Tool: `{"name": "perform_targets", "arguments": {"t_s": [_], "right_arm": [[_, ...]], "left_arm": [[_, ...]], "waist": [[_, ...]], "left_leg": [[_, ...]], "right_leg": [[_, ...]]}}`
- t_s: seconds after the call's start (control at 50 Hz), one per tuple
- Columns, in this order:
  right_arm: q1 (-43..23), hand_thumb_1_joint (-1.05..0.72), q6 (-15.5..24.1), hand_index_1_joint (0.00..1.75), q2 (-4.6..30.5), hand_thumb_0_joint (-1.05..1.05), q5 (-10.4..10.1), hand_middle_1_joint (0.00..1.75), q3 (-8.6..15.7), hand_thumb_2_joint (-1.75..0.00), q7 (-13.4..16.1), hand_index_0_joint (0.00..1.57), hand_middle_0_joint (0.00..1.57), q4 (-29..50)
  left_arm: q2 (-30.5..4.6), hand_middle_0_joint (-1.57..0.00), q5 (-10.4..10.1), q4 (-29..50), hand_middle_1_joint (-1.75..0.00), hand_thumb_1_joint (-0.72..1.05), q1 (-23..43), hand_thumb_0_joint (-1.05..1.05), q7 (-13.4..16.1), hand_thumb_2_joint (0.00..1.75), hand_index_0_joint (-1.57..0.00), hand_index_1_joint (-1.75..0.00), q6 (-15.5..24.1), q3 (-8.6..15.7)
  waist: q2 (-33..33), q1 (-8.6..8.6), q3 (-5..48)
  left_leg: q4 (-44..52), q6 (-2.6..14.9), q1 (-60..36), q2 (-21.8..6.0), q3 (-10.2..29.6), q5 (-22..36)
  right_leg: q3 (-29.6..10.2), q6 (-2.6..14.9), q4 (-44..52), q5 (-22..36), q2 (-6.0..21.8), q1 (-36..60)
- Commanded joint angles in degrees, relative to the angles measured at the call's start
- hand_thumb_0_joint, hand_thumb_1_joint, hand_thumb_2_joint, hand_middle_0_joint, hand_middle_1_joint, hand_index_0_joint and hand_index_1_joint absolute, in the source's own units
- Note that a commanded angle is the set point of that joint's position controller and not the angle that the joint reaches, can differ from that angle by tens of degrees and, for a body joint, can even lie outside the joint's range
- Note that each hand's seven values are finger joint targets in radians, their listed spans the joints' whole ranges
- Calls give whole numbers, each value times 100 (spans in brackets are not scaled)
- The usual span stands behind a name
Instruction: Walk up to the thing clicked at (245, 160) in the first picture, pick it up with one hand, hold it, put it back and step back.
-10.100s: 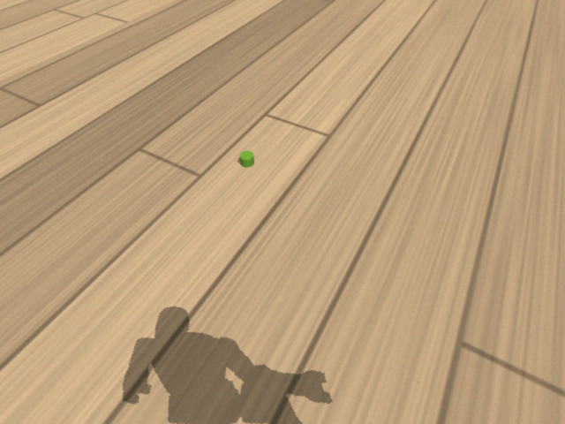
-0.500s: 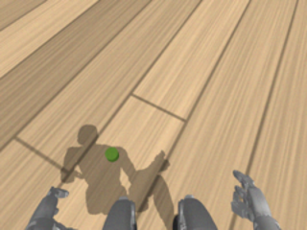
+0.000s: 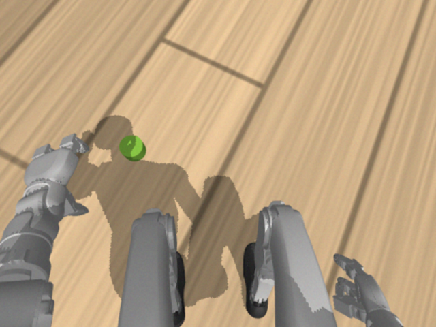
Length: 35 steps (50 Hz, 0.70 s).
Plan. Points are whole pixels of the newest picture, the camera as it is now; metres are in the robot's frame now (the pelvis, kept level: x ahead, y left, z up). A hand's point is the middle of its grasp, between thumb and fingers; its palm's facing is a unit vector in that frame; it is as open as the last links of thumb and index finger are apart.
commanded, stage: rise first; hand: left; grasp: from above
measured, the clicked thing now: (133, 148) +0.54 +0.26 -0.44
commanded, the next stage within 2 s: none
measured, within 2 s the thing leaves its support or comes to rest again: neither
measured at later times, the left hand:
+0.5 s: hand (92, 159) +0.45 +0.30 -0.25, palm faces -0.47 -0.02 -0.88, open 13.9 cm
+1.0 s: hand (104, 151) +0.48 +0.29 -0.30, palm faces -0.47 -0.02 -0.88, open 14.0 cm
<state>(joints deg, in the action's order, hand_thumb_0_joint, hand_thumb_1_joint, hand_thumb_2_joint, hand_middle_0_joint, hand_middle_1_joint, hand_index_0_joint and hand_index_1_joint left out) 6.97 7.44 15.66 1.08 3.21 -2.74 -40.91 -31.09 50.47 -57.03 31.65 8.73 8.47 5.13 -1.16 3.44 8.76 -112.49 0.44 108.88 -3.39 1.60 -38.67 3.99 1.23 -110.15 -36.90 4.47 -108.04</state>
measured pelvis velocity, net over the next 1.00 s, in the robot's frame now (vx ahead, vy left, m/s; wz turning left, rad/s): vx -0.01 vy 0.01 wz -0.09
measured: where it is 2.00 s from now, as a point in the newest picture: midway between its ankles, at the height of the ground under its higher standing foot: (215, 297)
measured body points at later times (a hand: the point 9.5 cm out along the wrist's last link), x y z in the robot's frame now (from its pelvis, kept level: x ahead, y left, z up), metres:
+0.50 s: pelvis -0.01 +0.02 -0.09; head +0.23 +0.06 +0.29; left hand +0.47 +0.30 -0.20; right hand +0.02 -0.27 -0.20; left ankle +0.07 +0.12 -0.43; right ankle +0.09 -0.12 -0.43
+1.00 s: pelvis -0.01 +0.01 -0.12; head +0.26 +0.06 +0.23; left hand +0.50 +0.29 -0.25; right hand +0.01 -0.27 -0.22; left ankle +0.07 +0.12 -0.43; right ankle +0.09 -0.12 -0.43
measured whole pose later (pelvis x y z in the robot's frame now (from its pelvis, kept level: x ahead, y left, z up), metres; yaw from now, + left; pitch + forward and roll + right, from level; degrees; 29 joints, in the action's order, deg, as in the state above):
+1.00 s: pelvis -0.01 +0.01 -0.12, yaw -5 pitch +36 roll -8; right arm 9.2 2.2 16.6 8.7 -3.0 -8.1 -41.3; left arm -48.0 74.4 -81.0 56.8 19.5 15.9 8.4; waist 1.0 13.8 0.3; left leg -135.9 2.3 131.6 -3.5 5.5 -40.9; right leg 5.8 0.0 -129.8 -37.4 4.2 -128.0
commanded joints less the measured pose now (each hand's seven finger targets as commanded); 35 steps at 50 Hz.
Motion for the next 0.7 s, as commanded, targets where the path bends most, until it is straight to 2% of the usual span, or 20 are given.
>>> {"name": "perform_targets", "arguments": {"t_s": [0.0,0.02,0.04,0.06,0.08,0.12,0.14,0.16,0.18,0.2,0.22,0.24,0.26,0.32,0.34,0.44,0.46,0.56,0.58,0.68], "right_arm": [[930,-87,58,30,1058,0,69,30,398,-90,40,20,20,287],[912,-87,31,30,1100,0,85,30,384,-90,35,20,20,306],[993,-87,-30,30,1055,0,107,30,354,-90,14,20,20,182],[919,-87,-43,30,1119,0,124,30,377,-90,11,20,20,303],[1037,-88,-93,30,1063,0,140,30,291,-90,-1,20,20,114],[981,-88,-180,30,1155,0,207,30,342,-90,-26,20,20,196],[1029,-88,-234,30,1140,0,215,30,304,-90,-45,20,20,96],[969,-88,-253,30,1165,0,242,30,322,-90,-62,20,20,188],[1097,-89,-290,30,1182,0,257,30,267,-90,-75,20,20,43],[1008,-89,-308,30,1185,0,272,30,282,-90,-91,20,20,159],[1175,-90,-339,30,1230,0,292,30,253,-90,-104,20,20,-3],[1210,-90,-368,30,1242,0,311,30,267,-90,-129,20,20,-18],[1237,-90,-380,30,1276,0,330,30,248,-90,-150,20,20,-30],[1235,-91,-426,30,1331,0,390,30,231,-90,-201,20,20,-42],[1278,-91,-441,30,1358,0,401,30,230,-90,-214,20,20,-39],[1329,-91,-478,30,1423,0,501,30,185,-90,-290,20,20,-65],[1430,-91,-513,30,1400,0,521,30,150,-91,-304,20,20,-150],[1419,-91,-534,30,1425,0,605,30,98,-90,-354,20,20,-99],[1510,-91,-532,30,1446,0,635,30,82,-90,-362,20,20,-125],[1558,-91,-528,30,1464,0,690,30,-15,-91,-401,20,20,-126]], "left_arm": [[-2048,-6,448,314,-110,-51,1721,0,325,100,-7,-108,365,520],[-2115,-6,587,274,-109,-52,1886,0,380,101,-7,-108,392,506],[-1956,-5,677,-96,-109,-53,1876,0,416,102,-6,-108,394,395],[-2137,-5,728,302,-109,-53,2394,0,466,102,-6,-108,488,408],[-2104,-5,861,-439,-108,-53,2057,0,502,102,-6,-107,441,427],[-2452,-5,1030,-50,-108,-52,2586,0,608,101,-7,-107,540,519],[-2458,-6,1128,-449,-106,-53,2408,0,638,102,-7,-105,521,477],[-2423,-6,1184,-209,-106,-51,2715,0,686,100,-7,-105,570,441],[-2597,-6,1292,-575,-106,-52,2631,0,736,100,-7,-105,557,516],[-2524,-6,1336,-198,-105,-53,3063,0,784,101,-7,-104,618,424],[-2485,-6,1493,-857,-104,-53,2662,0,801,101,-7,-103,558,444],[-2363,-6,1542,-710,-105,-52,2945,0,825,99,-8,-103,591,320],[-2532,-7,1609,-787,-103,-53,2895,0,858,101,-8,-102,600,426],[-2701,-7,1832,-803,-102,-52,3383,0,964,99,-8,-101,660,405],[-2597,-7,1898,-954,-101,-53,3319,0,986,101,-7,-100,662,359],[-2744,-9,2148,-943,-99,-50,3751,0,1032,97,-10,-97,789,306],[-2950,-9,2202,-1177,-100,-49,3594,0,1056,97,-11,-98,794,474],[-2790,-9,2240,-1335,-100,-49,3945,0,1151,96,-11,-98,848,316],[-2979,-9,2264,-1315,-100,-48,3991,0,1191,95,-11,-98,855,458],[-3113,-10,2329,-1498,-99,-49,4170,0,1283,95,-12,-98,813,478]], "waist": [[-257,54,3760],[-443,84,3755],[-400,179,3527],[-594,234,3614],[-477,258,3390],[-720,241,3598],[-635,275,3446],[-736,323,3518],[-824,355,3397],[-953,374,3589],[-934,459,3379],[-1091,530,3350],[-1129,502,3387],[-1294,605,3405],[-1255,663,3332],[-1546,744,3422],[-1534,757,3360],[-1406,882,3287],[-1492,923,3307],[-1485,969,3365]], "left_leg": [[804,144,-1715,368,-191,808],[829,115,-1799,344,-121,754],[809,114,-1656,341,-84,613],[752,124,-1659,333,-58,521],[707,128,-1575,324,7,398],[580,128,-1560,339,-34,473],[486,150,-1325,346,-59,418],[476,139,-1418,332,-4,386],[431,133,-1364,326,19,384],[369,119,-1491,322,33,517],[355,100,-1534,301,126,632],[323,85,-1516,301,144,642],[307,68,-1620,295,198,769],[165,59,-1613,281,256,721],[146,49,-1594,276,294,734],[-92,16,-1656,266,329,985],[-144,27,-1599,273,310,1025],[-393,79,-1374,282,250,900],[-429,74,-1374,276,244,964],[-648,100,-1182,285,200,1068]], "right_leg": [[-222,36,1242,631,-370,2084],[-137,60,1090,572,-374,1831],[-93,71,1020,464,-386,1609],[-61,71,947,395,-386,1467],[-15,70,872,300,-389,1253],[-7,79,717,366,-381,1254],[5,66,671,298,-396,1208],[56,84,576,286,-393,1015],[77,79,488,312,-385,954],[106,98,387,456,-388,859],[165,102,272,571,-381,608],[188,114,180,589,-373,452],[213,115,107,689,-361,424],[257,126,-77,656,-349,168],[278,112,-120,679,-335,59],[285,105,-380,816,-293,-208],[293,102,-394,844,-306,-162],[290,84,-462,827,-308,-259],[314,76,-490,884,-308,-255],[341,70,-612,1012,-345,-177]]}}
